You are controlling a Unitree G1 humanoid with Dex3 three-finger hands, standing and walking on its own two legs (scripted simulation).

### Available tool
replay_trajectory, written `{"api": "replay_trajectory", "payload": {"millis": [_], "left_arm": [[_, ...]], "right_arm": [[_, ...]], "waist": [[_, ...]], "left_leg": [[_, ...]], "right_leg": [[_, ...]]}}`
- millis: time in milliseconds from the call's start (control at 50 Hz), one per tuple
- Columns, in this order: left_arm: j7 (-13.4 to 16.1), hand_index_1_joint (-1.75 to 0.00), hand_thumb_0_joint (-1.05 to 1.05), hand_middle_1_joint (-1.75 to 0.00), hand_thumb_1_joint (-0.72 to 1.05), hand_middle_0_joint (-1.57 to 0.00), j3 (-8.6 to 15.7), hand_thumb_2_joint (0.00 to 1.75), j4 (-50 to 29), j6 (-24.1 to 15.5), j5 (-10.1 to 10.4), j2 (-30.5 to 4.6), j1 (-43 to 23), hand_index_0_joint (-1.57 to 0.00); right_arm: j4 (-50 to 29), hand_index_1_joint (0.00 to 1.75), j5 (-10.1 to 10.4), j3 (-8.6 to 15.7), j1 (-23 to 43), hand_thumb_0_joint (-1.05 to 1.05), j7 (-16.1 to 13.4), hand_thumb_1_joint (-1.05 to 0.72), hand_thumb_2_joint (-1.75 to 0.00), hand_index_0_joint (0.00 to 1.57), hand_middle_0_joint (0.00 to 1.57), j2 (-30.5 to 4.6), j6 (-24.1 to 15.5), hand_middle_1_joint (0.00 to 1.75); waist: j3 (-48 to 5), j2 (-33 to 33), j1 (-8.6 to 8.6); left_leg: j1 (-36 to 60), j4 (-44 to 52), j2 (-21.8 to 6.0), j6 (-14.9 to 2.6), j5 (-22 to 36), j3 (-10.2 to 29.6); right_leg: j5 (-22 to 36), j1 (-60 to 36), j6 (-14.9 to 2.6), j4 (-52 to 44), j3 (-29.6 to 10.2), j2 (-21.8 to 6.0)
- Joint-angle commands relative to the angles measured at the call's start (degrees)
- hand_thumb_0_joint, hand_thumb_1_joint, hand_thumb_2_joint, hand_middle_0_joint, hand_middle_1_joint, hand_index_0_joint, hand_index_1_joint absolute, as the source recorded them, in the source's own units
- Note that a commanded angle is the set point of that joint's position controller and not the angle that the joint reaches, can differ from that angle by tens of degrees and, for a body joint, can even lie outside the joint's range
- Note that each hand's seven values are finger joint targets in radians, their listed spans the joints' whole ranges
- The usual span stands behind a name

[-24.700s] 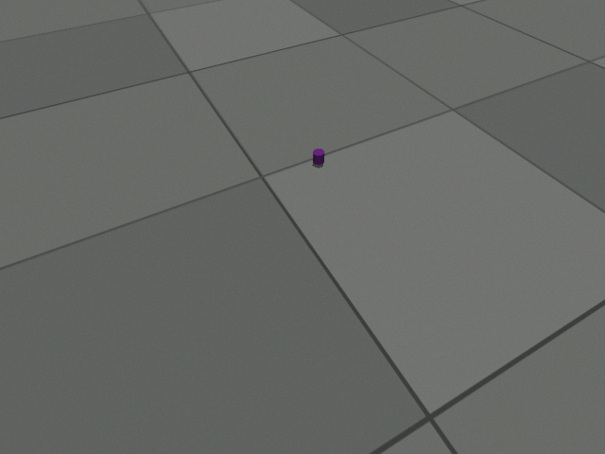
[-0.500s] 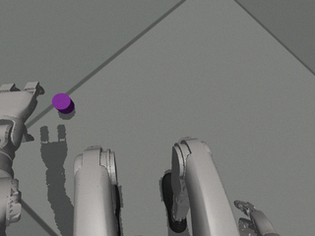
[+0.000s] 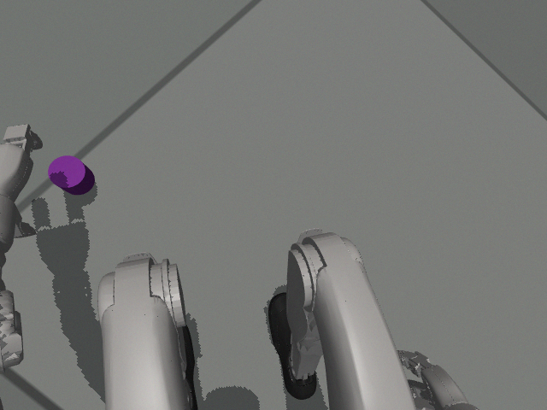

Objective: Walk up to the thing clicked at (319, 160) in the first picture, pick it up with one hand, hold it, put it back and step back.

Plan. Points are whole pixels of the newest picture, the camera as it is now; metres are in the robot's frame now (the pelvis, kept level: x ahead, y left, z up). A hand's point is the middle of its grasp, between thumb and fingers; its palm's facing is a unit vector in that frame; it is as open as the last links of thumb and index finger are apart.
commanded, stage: rise first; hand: left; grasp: from above
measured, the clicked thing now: (72, 176) +0.48 +0.30 -0.31
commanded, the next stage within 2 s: approach in 1.76 s
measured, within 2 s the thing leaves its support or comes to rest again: neither
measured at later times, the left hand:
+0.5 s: hand (23, 191) +0.43 +0.33 -0.19, palm faces -0.45 -0.10 -0.89, open 14.1 cm
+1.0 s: hand (23, 185) +0.44 +0.34 -0.20, palm faces -0.45 -0.10 -0.88, open 14.1 cm
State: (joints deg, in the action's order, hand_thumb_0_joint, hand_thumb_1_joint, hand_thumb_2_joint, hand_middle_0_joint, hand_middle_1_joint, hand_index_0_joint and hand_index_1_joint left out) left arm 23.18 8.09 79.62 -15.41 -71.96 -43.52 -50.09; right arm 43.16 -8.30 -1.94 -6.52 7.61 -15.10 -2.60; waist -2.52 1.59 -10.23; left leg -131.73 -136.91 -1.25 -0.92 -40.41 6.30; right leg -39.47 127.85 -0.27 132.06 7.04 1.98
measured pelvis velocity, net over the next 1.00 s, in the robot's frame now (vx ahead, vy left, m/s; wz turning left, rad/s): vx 0.00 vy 0.00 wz -0.03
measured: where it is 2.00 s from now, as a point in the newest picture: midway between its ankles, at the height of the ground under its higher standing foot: (239, 376)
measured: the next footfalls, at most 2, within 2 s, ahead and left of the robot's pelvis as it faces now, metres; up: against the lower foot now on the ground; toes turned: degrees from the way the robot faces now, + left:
none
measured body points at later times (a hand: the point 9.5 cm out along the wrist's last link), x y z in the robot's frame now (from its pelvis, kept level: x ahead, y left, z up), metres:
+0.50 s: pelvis +0.00 +0.00 -0.01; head +0.24 +0.08 +0.36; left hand +0.45 +0.33 -0.14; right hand +0.07 -0.27 -0.12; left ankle +0.07 +0.12 -0.30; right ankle +0.10 -0.11 -0.30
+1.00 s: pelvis +0.00 +0.00 -0.02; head +0.25 +0.09 +0.34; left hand +0.46 +0.34 -0.15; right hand +0.06 -0.27 -0.12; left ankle +0.07 +0.12 -0.30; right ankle +0.10 -0.11 -0.30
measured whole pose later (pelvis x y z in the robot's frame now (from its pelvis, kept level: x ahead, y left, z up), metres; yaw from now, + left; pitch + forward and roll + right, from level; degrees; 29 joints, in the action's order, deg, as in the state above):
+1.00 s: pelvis +0.00 +0.00 -0.02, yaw -2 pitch +33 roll -10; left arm 23.9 8.6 85.2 -16.4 -73.2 -49.7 -54.0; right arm 41.9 -9.7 -6.7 -7.3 8.6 -16.1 -3.4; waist 0.2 2.8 -13.8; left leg -134.5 -141.2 -1.0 -1.0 -40.4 8.2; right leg -39.1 129.6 0.1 134.9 8.8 2.1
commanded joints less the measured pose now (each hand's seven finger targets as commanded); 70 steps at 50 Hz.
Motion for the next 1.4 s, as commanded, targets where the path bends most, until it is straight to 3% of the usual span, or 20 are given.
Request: {"api": "replay_trajectory", "payload": {"millis": [0, 220, 240, 260, 320, 440, 560, 740, 780, 860, 1040, 1060, 1080, 1100, 1140, 1260, 1320, 1360, 1380], "left_arm": [[1.5, -1.00, 0.00, -1.00, -0.55, -0.08, 2.0, 1.01, -7.4, 0.1, 0.8, -16.2, -14.5, -0.08], [2.3, -1.01, 0.00, -1.01, -0.54, -0.07, 1.8, 0.99, -5.9, -0.3, 0.7, -16.9, -15.8, -0.08], [2.2, -1.00, 0.00, -0.96, -0.61, -0.08, 1.7, 1.07, -6.2, -0.5, 0.5, -17.3, -16.5, -0.05], [2.2, -1.01, 0.00, -1.00, -0.56, -0.08, 1.6, 1.02, -5.1, -0.4, 0.4, -17.1, -15.7, -0.07], [2.8, -1.00, 0.00, -1.00, -0.55, -0.09, 2.5, 1.00, -6.1, -0.5, 0.5, -18.5, -17.0, -0.08], [3.0, -1.02, 0.00, -1.01, -0.56, -0.07, 1.5, 1.01, -3.9, -0.3, 0.0, -18.3, -18.2, -0.07], [2.9, -1.02, 0.00, -1.02, -0.56, -0.07, 1.3, 1.01, -3.3, -0.3, -0.2, -19.0, -18.0, -0.07], [2.7, -1.02, 0.00, -1.02, -0.54, -0.08, 1.6, 0.99, -2.3, -0.4, 0.0, -20.6, -18.9, -0.08], [2.7, -1.02, 0.00, -1.02, -0.54, -0.07, 1.8, 1.00, -2.6, -0.5, 0.0, -20.7, -19.0, -0.07], [2.8, -1.01, 0.00, -1.02, -0.53, -0.08, 2.0, 0.99, -2.9, -0.7, -0.3, -21.5, -20.0, -0.08], [2.7, -1.02, 0.00, -1.03, -0.54, -0.08, 2.2, 0.99, 0.2, -1.2, -1.0, -23.2, -18.9, -0.08], [2.6, -1.02, 0.00, -1.02, -0.53, -0.08, 2.1, 0.99, -0.7, -1.4, -0.8, -23.4, -20.4, -0.08], [2.5, -1.02, 0.00, -1.01, -0.54, -0.08, 2.3, 1.00, -0.5, -1.3, -1.6, -24.0, -19.5, -0.08], [2.8, -1.02, 0.00, -1.01, -0.54, -0.08, 2.5, 1.00, -1.4, -1.4, -1.0, -24.1, -20.2, -0.08], [2.8, -1.01, 0.00, -1.02, -0.53, -0.08, 1.9, 0.99, -0.5, -1.2, -0.7, -23.0, -19.7, -0.08], [2.6, -1.02, 0.00, -1.02, -0.54, -0.08, 2.9, 0.99, -2.4, -1.3, -1.0, -25.0, -19.9, -0.08], [2.5, -1.02, 0.00, -1.02, -0.54, -0.08, 2.2, 1.00, -2.9, -1.0, -1.0, -23.4, -19.7, -0.07], [2.3, -1.01, 0.00, -1.01, -0.54, -0.08, 2.3, 0.99, -2.7, -0.8, -1.0, -24.1, -19.8, -0.08], [2.3, -1.01, 0.00, -1.01, -0.53, -0.09, 2.2, 0.99, -3.4, -0.9, -0.6, -24.0, -19.7, -0.09]], "right_arm": [[-0.6, 0.30, 0.3, 4.0, -11.7, 0.00, -0.7, -0.90, -0.90, 0.20, 0.20, -13.8, -0.3, 0.30], [-0.7, 0.30, 0.1, 3.0, -12.2, 0.00, -0.3, -0.90, -0.90, 0.20, 0.20, -14.7, -0.1, 0.30], [-0.7, 0.30, 0.0, 2.9, -12.3, 0.00, -0.2, -0.91, -0.90, 0.20, 0.20, -14.7, -0.2, 0.30], [-0.9, 0.30, -0.1, 2.7, -12.3, 0.00, -0.2, -0.91, -0.90, 0.20, 0.20, -14.7, -0.2, 0.30], [-0.8, 0.30, -0.2, 2.3, -12.0, 0.00, -0.3, -0.91, -0.90, 0.20, 0.20, -14.9, -0.3, 0.30], [-0.9, 0.30, -0.4, 1.8, -12.0, 0.00, -0.2, -0.91, -0.90, 0.20, 0.20, -15.1, -0.6, 0.30], [-0.7, 0.30, -0.5, 1.3, -11.8, 0.00, -0.1, -0.90, -0.90, 0.20, 0.20, -15.3, -0.7, 0.30], [-1.1, 0.30, -0.7, 0.6, -12.1, 0.00, 0.0, -0.90, -0.90, 0.20, 0.20, -15.8, -1.0, 0.30], [-1.0, 0.30, -0.7, 0.6, -11.8, 0.00, 0.0, -0.90, -0.90, 0.20, 0.20, -16.0, -0.9, 0.30], [-1.2, 0.30, -1.1, 0.1, -12.2, 0.00, 0.2, -0.90, -0.90, 0.20, 0.20, -15.9, -0.9, 0.30], [-1.3, 0.30, -1.6, -0.9, -11.8, 0.00, 0.2, -0.90, -0.90, 0.20, 0.20, -16.1, -0.9, 0.30], [-1.4, 0.30, -1.7, -0.8, -12.0, 0.00, 0.3, -0.90, -0.90, 0.20, 0.20, -16.3, -1.0, 0.30], [-1.4, 0.30, -1.7, -0.9, -12.6, 0.00, 0.3, -0.90, -0.90, 0.20, 0.20, -16.4, -1.0, 0.30], [-1.3, 0.30, -1.7, -1.0, -12.2, 0.00, 0.3, -0.90, -0.90, 0.20, 0.20, -16.3, -0.8, 0.30], [-1.4, 0.30, -1.7, -0.9, -12.4, 0.00, 0.4, -0.90, -0.90, 0.20, 0.20, -16.4, -1.0, 0.30], [-1.6, 0.30, -1.7, -1.0, -11.9, 0.00, 0.5, -0.90, -0.90, 0.20, 0.20, -16.7, -0.8, 0.30], [-1.7, 0.30, -1.5, -0.8, -11.8, 0.00, 0.7, -0.90, -0.90, 0.20, 0.20, -16.8, -0.8, 0.30], [-1.9, 0.30, -1.4, -0.8, -12.1, 0.00, 0.7, -0.90, -0.90, 0.20, 0.20, -16.8, -0.7, 0.30], [-1.8, 0.30, -1.1, -0.7, -11.7, 0.00, 0.6, -0.90, -0.90, 0.20, 0.20, -16.7, -0.6, 0.30]], "waist": [[-39.8, -16.3, 0.27], [-38.4, -16.6, -1.06], [-37.8, -16.9, -1.41], [-37.3, -15.9, -1.50], [-38.5, -17.3, -0.98], [-36.6, -16.8, -2.43], [-36.8, -18.4, -2.21], [-35.6, -18.3, -3.20], [-36.6, -19.6, -2.70], [-36.1, -19.5, -3.73], [-34.2, -20.0, -3.67], [-34.9, -19.3, -4.32], [-35.4, -19.5, -4.17], [-36.4, -19.4, -3.58], [-35.1, -19.7, -4.32], [-36.2, -22.4, -3.44], [-36.2, -23.8, -3.66], [-35.6, -22.2, -3.91], [-36.1, -22.1, -3.25]], "left_leg": [[31.2, 14.1, 1.0, -0.78, 12.2, -2.2], [29.2, 12.3, 0.9, -0.91, 13.1, -2.4], [28.4, 12.4, 0.9, -0.91, 12.4, -2.3], [27.6, 12.0, 1.0, -1.14, 11.9, -2.6], [28.5, 12.0, 1.0, -0.92, 12.1, -2.5], [27.3, 11.4, 0.9, -1.04, 11.0, -2.2], [27.8, 11.4, 1.0, -0.75, 11.1, -2.1], [27.0, 10.6, 0.8, -0.83, 11.1, -1.8], [28.3, 11.1, 0.8, -0.45, 11.5, -1.3], [27.2, 10.4, 0.9, -0.63, 12.0, -1.5], [25.9, 9.9, 0.9, -0.79, 11.0, -1.7], [25.9, 9.6, 0.9, -0.82, 11.3, -1.5], [26.4, 9.4, 0.9, -0.81, 12.7, -1.7], [26.5, 9.4, 0.9, -0.85, 12.5, -1.6], [26.8, 9.5, 0.8, -0.78, 12.6, -1.4], [28.8, 10.2, 0.7, -0.30, 13.6, -0.8], [31.0, 11.1, 0.5, 0.08, 14.1, -0.1], [29.1, 10.7, 0.6, -0.29, 13.2, -0.6], [28.8, 10.9, 0.7, -0.33, 12.7, -0.8]], "right_leg": [[12.4, -17.5, -2.10, -12.2, 1.9, 1.6], [13.8, -17.5, -1.89, -11.3, 2.2, 1.8], [13.3, -17.5, -1.90, -11.3, 2.3, 1.7], [13.1, -17.9, -1.73, -11.8, 2.2, 1.9], [13.0, -17.9, -1.85, -11.2, 2.3, 1.8], [12.3, -16.7, -1.80, -11.1, 2.7, 1.9], [12.3, -16.2, -2.01, -10.4, 2.8, 2.0], [12.4, -15.9, -1.85, -10.0, 3.3, 2.0], [12.7, -15.4, -1.96, -9.3, 3.6, 1.9], [13.3, -16.3, -1.80, -9.5, 3.5, 2.0], [12.5, -16.4, -1.72, -9.7, 3.6, 2.1], [12.9, -16.8, -1.64, -9.8, 3.8, 2.2], [14.3, -17.9, -1.60, -9.7, 3.6, 2.2], [14.1, -18.0, -1.51, -9.8, 3.7, 2.3], [14.0, -17.1, -1.56, -9.6, 3.9, 2.2], [14.3, -16.1, -1.85, -8.7, 4.2, 2.1], [14.4, -14.3, -2.00, -7.9, 4.7, 2.0], [14.3, -15.5, -1.84, -8.9, 4.4, 2.1], [14.0, -15.5, -1.88, -9.0, 4.1, 2.1]]}}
